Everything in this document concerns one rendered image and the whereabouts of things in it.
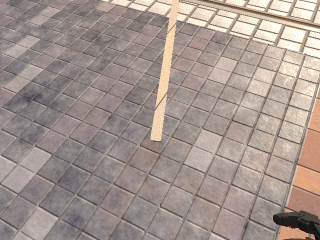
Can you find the robot right hand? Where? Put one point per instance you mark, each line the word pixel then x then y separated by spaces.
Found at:
pixel 303 220

